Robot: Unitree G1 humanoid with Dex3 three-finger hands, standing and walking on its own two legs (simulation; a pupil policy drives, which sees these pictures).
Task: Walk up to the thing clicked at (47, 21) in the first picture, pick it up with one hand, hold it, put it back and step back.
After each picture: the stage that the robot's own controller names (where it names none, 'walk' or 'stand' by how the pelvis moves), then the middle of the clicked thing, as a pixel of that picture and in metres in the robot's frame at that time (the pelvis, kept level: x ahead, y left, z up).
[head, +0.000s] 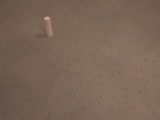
stand; (48, 27) +1.62 +0.45 -0.65
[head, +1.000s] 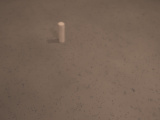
walk; (61, 32) +1.52 +0.22 -0.64
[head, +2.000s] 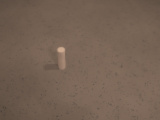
walk; (61, 58) +1.00 +0.18 -0.65
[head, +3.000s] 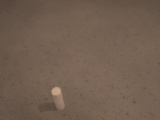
walk; (58, 99) +0.61 +0.22 -0.62
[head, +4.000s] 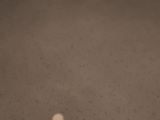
stand; out of the picture +0.41 +0.18 -0.63
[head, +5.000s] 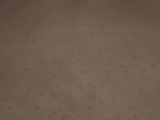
stand; out of the picture +0.39 +0.17 -0.66
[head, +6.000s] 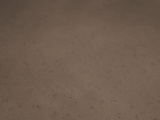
stand; out of the picture +0.40 +0.17 -0.66
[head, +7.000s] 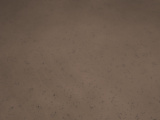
stand; out of the picture +0.39 +0.18 -0.66
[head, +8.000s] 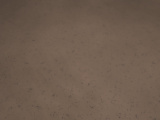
stand; out of the picture +0.38 +0.18 -0.66
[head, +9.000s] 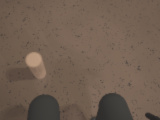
go down; (37, 67) +0.46 +0.19 -0.37
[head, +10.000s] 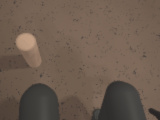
go down; (30, 53) +0.48 +0.21 -0.26
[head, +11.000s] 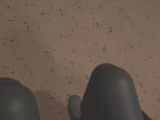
close in; out of the picture +0.46 +0.26 -0.17
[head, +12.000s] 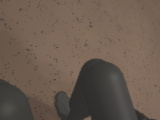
close; out of the picture +0.46 +0.27 -0.16
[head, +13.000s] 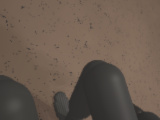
lift; out of the picture +0.43 +0.26 -0.17
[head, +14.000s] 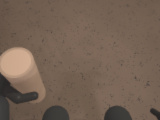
lift; (28, 81) +0.32 +0.18 +0.02
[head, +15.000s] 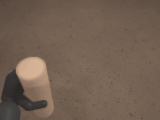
hold; (39, 92) +0.30 +0.16 +0.04
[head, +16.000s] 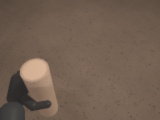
hold; (43, 92) +0.30 +0.15 +0.03
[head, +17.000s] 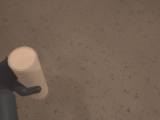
crouch; (32, 78) +0.36 +0.17 -0.02
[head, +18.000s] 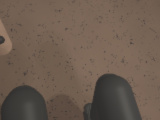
lower; out of the picture +0.49 +0.22 -0.05
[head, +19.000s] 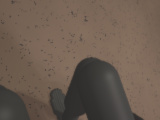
lower; out of the picture +0.46 +0.27 -0.17
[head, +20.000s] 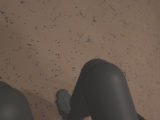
lower; out of the picture +0.45 +0.27 -0.17
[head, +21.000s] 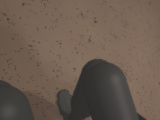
lower; out of the picture +0.44 +0.27 -0.16
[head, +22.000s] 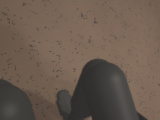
lower; out of the picture +0.43 +0.27 -0.17
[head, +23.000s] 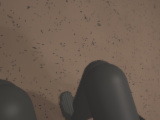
open; out of the picture +0.44 +0.25 -0.17
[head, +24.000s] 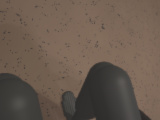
stand; out of the picture +0.43 +0.25 -0.17
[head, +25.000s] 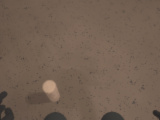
stand; (52, 92) +0.42 +0.17 -0.46
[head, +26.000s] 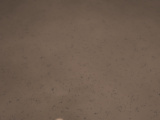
stand; out of the picture +0.39 +0.16 -0.60
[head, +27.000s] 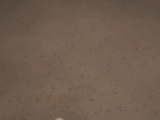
stand; out of the picture +0.39 +0.16 -0.60
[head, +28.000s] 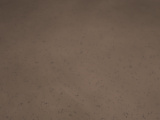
stand; out of the picture +0.40 +0.14 -0.65
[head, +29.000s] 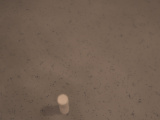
walk; (63, 104) +0.44 +0.12 -0.64
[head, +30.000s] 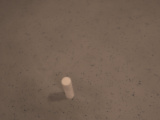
walk; (68, 88) +0.61 +0.18 -0.63
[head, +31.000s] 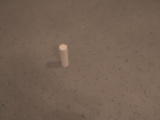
walk; (64, 56) +0.95 +0.20 -0.63
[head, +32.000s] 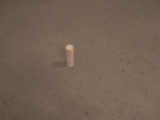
stand; (69, 56) +1.03 +0.15 -0.64
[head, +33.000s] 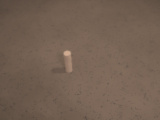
stand; (68, 62) +1.04 +0.17 -0.66
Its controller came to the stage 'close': yes
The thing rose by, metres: 0.68
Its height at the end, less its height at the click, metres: +0.00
